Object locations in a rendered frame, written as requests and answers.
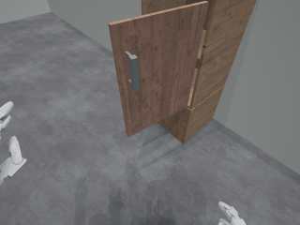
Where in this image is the cupboard door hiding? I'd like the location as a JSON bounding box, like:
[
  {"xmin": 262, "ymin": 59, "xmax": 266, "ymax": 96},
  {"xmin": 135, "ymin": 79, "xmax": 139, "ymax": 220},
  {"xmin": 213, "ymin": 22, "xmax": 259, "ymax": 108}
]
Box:
[{"xmin": 108, "ymin": 1, "xmax": 209, "ymax": 137}]

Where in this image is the handle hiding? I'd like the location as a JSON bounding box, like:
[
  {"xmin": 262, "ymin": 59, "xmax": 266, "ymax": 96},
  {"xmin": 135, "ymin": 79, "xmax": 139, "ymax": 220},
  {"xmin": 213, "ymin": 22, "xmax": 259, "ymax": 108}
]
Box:
[{"xmin": 125, "ymin": 51, "xmax": 140, "ymax": 92}]

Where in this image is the robot right hand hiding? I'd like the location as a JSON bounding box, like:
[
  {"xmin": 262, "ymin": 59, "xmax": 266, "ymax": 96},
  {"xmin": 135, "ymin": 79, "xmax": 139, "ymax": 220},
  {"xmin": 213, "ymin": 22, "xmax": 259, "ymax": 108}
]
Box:
[{"xmin": 218, "ymin": 202, "xmax": 247, "ymax": 225}]

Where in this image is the robot left hand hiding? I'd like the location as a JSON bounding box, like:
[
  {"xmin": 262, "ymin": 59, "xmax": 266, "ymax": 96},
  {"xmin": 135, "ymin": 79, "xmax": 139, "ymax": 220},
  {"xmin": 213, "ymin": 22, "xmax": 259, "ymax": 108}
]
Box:
[{"xmin": 0, "ymin": 101, "xmax": 27, "ymax": 186}]

